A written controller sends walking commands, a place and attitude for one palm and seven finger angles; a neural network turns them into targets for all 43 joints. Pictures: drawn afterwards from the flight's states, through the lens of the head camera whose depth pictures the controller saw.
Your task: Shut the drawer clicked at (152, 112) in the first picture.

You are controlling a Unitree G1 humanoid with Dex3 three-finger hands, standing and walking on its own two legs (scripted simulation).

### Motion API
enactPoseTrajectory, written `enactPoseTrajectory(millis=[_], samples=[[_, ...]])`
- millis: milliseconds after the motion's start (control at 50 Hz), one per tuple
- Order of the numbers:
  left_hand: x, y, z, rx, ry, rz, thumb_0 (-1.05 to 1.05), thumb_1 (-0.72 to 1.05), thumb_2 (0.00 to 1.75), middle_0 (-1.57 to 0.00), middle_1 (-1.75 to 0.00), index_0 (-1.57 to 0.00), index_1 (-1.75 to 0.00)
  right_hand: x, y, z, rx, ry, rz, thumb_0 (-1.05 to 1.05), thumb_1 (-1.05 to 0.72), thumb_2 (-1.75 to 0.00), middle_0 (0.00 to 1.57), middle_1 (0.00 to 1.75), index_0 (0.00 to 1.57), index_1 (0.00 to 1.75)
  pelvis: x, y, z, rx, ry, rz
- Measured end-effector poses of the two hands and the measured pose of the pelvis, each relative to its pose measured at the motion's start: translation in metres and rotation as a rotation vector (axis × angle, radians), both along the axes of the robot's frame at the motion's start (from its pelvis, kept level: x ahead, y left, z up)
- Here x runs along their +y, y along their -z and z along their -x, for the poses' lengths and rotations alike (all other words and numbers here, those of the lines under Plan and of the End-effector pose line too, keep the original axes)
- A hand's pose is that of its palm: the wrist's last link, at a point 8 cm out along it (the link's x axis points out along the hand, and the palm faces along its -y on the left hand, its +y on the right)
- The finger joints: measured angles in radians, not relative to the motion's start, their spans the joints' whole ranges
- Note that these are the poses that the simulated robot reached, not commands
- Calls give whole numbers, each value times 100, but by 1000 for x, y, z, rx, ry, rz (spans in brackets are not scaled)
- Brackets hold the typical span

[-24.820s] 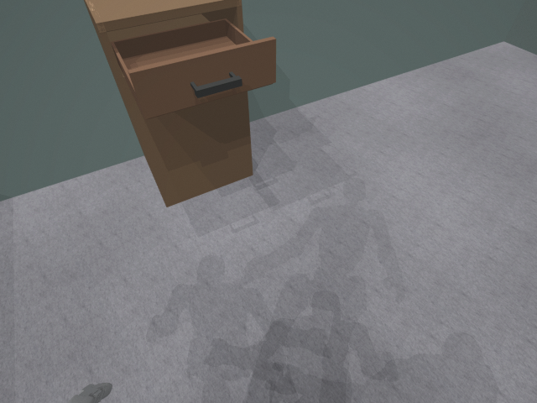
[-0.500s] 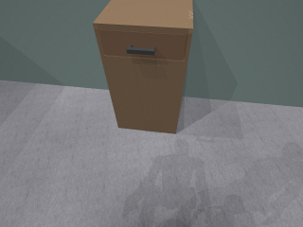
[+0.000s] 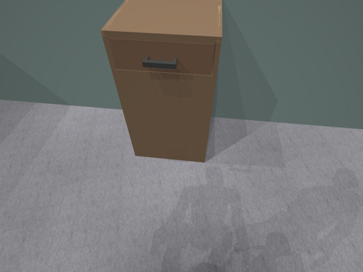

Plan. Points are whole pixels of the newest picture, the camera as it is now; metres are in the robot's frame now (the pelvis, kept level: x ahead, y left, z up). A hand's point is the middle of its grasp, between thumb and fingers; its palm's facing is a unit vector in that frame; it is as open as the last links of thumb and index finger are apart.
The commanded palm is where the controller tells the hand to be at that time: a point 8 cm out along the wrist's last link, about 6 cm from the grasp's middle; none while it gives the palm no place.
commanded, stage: look to check the result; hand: left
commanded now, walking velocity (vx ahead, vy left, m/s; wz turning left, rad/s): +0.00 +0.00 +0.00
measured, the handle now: (160, 61) +0.89 +0.13 -0.02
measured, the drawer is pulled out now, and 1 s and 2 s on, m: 0.00 0.00 0.00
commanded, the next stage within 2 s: stand and wait in 0.50 s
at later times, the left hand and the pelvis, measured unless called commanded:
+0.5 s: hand out of the picture +0.01 +0.16 -0.17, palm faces +0.03 -0.98 -0.20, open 7.3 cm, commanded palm none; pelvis +0.01 -0.01 +0.00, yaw +0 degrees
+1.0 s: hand out of the picture +0.03 +0.16 -0.17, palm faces +0.03 -0.98 -0.20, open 7.3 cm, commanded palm none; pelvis +0.02 -0.01 +0.00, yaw +0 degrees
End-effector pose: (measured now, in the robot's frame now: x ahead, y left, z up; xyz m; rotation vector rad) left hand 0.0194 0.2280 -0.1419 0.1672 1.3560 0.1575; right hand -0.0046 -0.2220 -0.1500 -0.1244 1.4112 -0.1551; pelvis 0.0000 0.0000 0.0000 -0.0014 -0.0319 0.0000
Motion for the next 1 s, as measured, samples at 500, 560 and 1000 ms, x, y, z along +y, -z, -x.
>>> enactPoseTrajectory(millis=[500,560,1000], samples=[[-21,1,11,56,-29,9,0,91,90,-20,-30,-20,-30,-9,2,-11,18,-3,-12,0,-91,-90,19,30,20,30,-15,-1,-13,2,-1,-1],[-23,1,8,49,-28,11,0,91,90,-20,-30,-20,-30,-10,2,-12,17,-2,-11,0,-91,-90,19,30,20,30,-16,-1,-14,1,-1,0],[-20,1,0,32,-21,10,0,91,90,-20,-30,-20,-30,-7,0,-10,19,12,-8,0,-91,-90,19,30,20,30,-14,-1,-18,-2,5,1]])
